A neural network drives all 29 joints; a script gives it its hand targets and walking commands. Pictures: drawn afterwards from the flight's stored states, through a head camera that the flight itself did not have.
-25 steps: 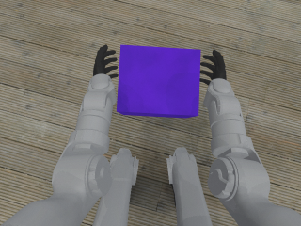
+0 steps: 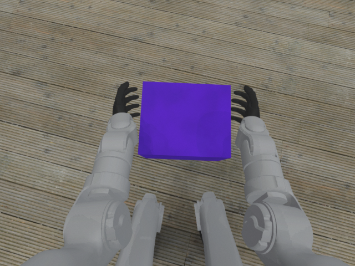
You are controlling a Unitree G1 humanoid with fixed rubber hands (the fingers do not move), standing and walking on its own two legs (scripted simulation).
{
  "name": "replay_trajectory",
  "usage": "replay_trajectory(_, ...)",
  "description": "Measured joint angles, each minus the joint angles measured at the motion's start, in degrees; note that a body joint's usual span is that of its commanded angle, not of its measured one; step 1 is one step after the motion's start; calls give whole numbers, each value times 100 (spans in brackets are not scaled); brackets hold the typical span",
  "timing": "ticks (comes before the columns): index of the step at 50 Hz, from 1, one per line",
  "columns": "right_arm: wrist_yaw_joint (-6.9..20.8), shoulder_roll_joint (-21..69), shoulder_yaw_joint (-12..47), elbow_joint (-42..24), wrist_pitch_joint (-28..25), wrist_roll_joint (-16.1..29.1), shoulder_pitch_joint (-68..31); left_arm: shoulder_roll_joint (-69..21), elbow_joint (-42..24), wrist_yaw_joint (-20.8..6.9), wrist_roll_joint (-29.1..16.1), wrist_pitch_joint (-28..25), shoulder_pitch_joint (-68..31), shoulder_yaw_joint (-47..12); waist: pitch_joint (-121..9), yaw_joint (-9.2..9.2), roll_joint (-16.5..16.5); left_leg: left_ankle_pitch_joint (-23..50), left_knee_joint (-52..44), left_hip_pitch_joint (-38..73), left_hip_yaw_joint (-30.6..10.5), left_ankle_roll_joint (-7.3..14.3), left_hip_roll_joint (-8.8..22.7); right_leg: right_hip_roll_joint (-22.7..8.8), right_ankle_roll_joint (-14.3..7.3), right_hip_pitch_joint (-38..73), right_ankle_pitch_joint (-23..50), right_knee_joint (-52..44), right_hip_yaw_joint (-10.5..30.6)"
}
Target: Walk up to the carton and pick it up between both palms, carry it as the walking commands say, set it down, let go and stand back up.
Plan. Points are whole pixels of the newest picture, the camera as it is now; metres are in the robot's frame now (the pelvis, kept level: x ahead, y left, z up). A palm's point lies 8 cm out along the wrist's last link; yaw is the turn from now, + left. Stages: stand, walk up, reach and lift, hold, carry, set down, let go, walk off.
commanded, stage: reach and lift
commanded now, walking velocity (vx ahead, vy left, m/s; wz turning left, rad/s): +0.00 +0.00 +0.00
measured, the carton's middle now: (184, 125) +0.46 -0.02 -0.14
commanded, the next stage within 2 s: none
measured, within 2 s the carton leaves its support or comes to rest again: neither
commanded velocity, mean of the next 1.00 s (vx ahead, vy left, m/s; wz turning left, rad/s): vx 0.00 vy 0.00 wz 0.00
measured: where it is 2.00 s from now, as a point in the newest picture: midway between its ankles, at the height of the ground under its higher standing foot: (177, 248)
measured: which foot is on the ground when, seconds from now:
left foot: down 0.00-1.00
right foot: down 0.00-1.00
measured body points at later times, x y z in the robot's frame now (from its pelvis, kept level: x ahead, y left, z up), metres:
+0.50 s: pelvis +0.03 +0.00 +0.07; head +0.18 -0.01 +0.49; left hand +0.44 +0.13 +0.02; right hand +0.44 -0.17 +0.02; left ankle +0.09 +0.13 -0.52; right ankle +0.09 -0.14 -0.52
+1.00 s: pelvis +0.05 +0.00 +0.15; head +0.17 -0.01 +0.58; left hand +0.42 +0.14 +0.10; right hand +0.42 -0.17 +0.10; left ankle +0.09 +0.13 -0.52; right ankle +0.09 -0.14 -0.52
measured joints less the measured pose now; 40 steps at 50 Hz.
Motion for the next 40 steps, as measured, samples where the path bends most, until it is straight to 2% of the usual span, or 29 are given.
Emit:
replay_trajectory(22, 51, 315, 28, -298, -170, -73, 895, -241, -285, -112, 70, -155, 946, -88, -77, -16, -3, 189, -1290, 1548, -87, 90, 55, -45, -56, 1557, 175, -1295, 57)
replay_trajectory(40, 286, 502, 92, -625, -228, -142, 1671, -381, -673, -565, 188, -159, 1771, -131, 37, -15, -29, 505, -2594, 3059, -172, 144, 151, -93, -126, 3071, 493, -2607, 91)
